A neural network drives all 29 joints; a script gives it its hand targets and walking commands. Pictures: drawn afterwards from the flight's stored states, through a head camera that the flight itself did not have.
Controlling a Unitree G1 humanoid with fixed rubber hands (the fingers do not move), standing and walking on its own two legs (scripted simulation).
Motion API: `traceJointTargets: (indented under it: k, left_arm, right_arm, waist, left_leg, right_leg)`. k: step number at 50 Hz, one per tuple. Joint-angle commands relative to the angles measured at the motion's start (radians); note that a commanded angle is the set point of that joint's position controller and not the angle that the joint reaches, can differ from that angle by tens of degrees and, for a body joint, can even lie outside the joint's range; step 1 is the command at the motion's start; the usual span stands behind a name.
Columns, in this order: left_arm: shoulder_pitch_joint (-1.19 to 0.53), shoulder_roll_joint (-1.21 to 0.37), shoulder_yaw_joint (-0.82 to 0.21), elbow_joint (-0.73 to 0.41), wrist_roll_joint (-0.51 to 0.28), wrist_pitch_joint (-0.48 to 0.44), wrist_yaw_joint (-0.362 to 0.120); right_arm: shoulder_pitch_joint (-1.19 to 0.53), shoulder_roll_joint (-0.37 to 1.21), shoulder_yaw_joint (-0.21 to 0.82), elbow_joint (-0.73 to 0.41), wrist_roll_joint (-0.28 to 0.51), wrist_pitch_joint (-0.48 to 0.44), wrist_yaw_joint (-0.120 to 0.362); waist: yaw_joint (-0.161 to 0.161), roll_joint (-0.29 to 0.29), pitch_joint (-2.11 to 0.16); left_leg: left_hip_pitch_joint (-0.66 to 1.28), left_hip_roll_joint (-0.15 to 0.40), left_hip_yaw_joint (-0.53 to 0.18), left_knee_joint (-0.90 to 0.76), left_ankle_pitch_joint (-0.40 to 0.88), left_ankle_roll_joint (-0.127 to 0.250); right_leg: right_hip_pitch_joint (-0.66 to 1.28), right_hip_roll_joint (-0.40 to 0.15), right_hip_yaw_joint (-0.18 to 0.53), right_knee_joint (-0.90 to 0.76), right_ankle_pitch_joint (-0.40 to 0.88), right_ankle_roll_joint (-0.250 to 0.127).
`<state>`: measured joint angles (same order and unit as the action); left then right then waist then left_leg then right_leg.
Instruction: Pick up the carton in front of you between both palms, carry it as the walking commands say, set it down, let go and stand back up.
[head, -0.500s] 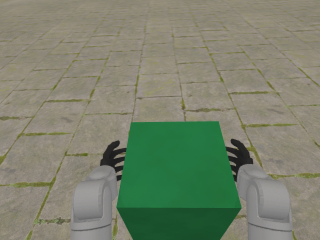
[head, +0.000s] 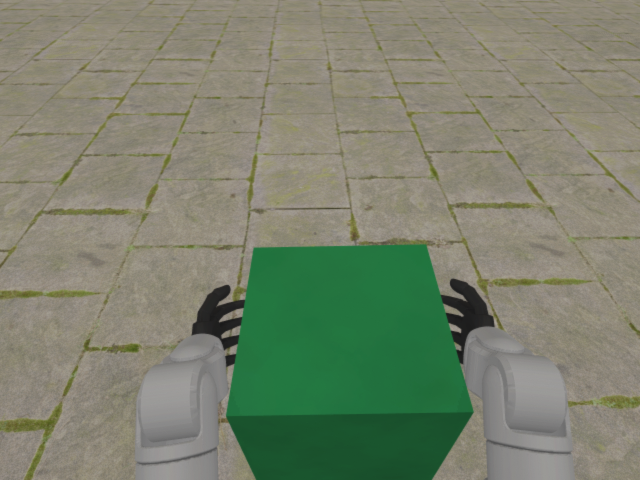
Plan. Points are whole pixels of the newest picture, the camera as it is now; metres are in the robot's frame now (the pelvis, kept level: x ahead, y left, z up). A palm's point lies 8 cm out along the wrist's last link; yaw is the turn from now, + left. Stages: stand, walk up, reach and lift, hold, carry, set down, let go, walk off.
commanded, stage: carry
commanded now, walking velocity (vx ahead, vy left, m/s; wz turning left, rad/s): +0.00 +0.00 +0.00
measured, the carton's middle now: (341, 372) +0.27 +0.00 +0.01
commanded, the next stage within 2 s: none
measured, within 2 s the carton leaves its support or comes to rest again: neither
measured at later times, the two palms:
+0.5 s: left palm (234, 356) +0.26 +0.13 +0.07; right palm (502, 359) +0.26 -0.17 +0.08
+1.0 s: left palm (245, 391) +0.23 +0.11 +0.04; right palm (509, 396) +0.23 -0.19 +0.04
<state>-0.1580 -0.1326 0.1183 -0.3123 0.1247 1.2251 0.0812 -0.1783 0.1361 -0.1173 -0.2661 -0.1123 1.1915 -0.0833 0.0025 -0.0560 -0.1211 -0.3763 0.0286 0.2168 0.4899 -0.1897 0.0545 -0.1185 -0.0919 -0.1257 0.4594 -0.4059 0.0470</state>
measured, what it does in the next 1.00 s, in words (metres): shifts its weight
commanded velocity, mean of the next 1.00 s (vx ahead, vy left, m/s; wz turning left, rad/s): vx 0.00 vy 0.00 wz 0.00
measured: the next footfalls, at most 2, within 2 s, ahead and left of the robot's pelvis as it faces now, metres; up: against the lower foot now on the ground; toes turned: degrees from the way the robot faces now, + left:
right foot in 1.92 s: +0.29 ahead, -0.16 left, +0.00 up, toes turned -4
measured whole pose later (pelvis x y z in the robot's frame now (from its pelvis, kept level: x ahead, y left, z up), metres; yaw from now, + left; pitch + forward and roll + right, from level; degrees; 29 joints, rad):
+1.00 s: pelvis -0.04 -0.03 +0.00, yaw -1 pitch +1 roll +0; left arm -0.17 -0.13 0.14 0.11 0.22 0.83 0.02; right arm -0.18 0.14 -0.16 0.12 -0.23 0.81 -0.01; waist 0.00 0.00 -0.11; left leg -0.39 0.10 0.20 0.52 -0.14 0.02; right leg -0.16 -0.02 -0.13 0.53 -0.39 -0.02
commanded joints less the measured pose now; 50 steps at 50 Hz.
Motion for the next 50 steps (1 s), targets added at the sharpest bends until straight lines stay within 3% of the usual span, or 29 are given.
traceJointTargets:
  k: [1, 4, 7, 9, 13, 15, 23, 31, 42, 50]
  left_arm:
    - [-0.502, -0.912, -0.761, -0.11, -0.44, -0.018, -0.253]
    - [-0.434, -0.904, -0.744, -0.088, -0.422, -0.019, -0.247]
    - [-0.415, -0.906, -0.736, -0.085, -0.411, -0.022, -0.246]
    - [-0.416, -0.908, -0.732, -0.09, -0.411, -0.023, -0.246]
    - [-0.407, -0.901, -0.727, -0.088, -0.41, -0.022, -0.249]
    - [-0.41, -0.899, -0.727, -0.088, -0.409, -0.022, -0.251]
    - [-0.415, -0.901, -0.743, -0.037, -0.394, -0.047, -0.263]
    - [-0.434, -0.873, -0.718, 0.047, -0.336, -0.146, -0.264]
    - [-0.419, -0.804, -0.595, 0.205, -0.21, -0.321, -0.257]
    - [-0.498, -0.821, -0.468, 0.387, -0.11, -0.497, -0.262]
  right_arm:
    - [-0.412, 0.925, 0.695, -0.086, 0.402, 0.0, 0.258]
    - [-0.385, 0.907, 0.701, -0.097, 0.395, 0.006, 0.25]
    - [-0.388, 0.905, 0.716, -0.112, 0.398, 0.008, 0.251]
    - [-0.397, 0.906, 0.724, -0.122, 0.404, 0.008, 0.253]
    - [-0.393, 0.897, 0.73, -0.128, 0.403, 0.01, 0.253]
    - [-0.398, 0.895, 0.732, -0.128, 0.402, 0.011, 0.253]
    - [-0.383, 0.908, 0.74, -0.062, 0.375, -0.014, 0.261]
    - [-0.402, 0.875, 0.707, 0.023, 0.321, -0.11, 0.27]
    - [-0.393, 0.806, 0.579, 0.188, 0.198, -0.286, 0.266]
    - [-0.47, 0.823, 0.444, 0.379, 0.094, -0.46, 0.274]
  waist:
    - [-0.004, 0.124, -0.336]
    - [-0.002, 0.084, -0.359]
    - [-0.001, 0.087, -0.343]
    - [0.0, 0.078, -0.323]
    - [0.002, 0.009, -0.301]
    - [0.003, 0.005, -0.281]
    - [0.001, 0.027, -0.219]
    - [-0.003, 0.043, -0.153]
    - [-0.005, 0.046, -0.139]
    - [-0.006, 0.053, -0.153]
  left_leg:
    - [0.38, 0.169, -0.163, 0.052, 0.796, 0.019]
    - [0.384, 0.164, -0.148, 0.084, 0.872, 0.028]
    - [0.389, 0.166, -0.146, 0.087, 0.901, 0.033]
    - [0.358, 0.158, -0.142, 0.089, 0.834, 0.028]
    - [0.234, 0.124, -0.107, 0.104, 0.58, -0.003]
    - [0.221, 0.117, -0.095, 0.102, 0.521, -0.014]
    - [0.214, 0.136, -0.104, 0.084, 0.393, -0.023]
    - [0.197, 0.145, -0.125, 0.028, 0.256, -0.029]
    - [0.187, 0.149, -0.129, -0.008, 0.162, -0.035]
    - [0.195, 0.151, -0.134, -0.016, 0.143, -0.037]
  right_leg:
    - [-0.036, -0.036, 0.019, 0.009, 0.401, 0.006]
    - [-0.046, -0.037, 0.018, 0.05, 0.501, 0.006]
    - [-0.071, -0.027, 0.015, 0.024, 0.451, 0.008]
    - [-0.052, -0.03, 0.019, -0.002, 0.481, 0.005]
    - [0.033, -0.071, 0.042, 0.041, 0.752, -0.012]
    - [0.021, -0.078, 0.042, 0.046, 0.77, -0.021]
    - [-0.05, -0.073, 0.048, 0.02, 0.548, -0.039]
    - [-0.112, -0.064, 0.07, -0.034, 0.326, -0.059]
    - [-0.152, -0.058, 0.087, -0.061, 0.217, -0.074]
    - [-0.164, -0.051, 0.097, -0.063, 0.172, -0.081]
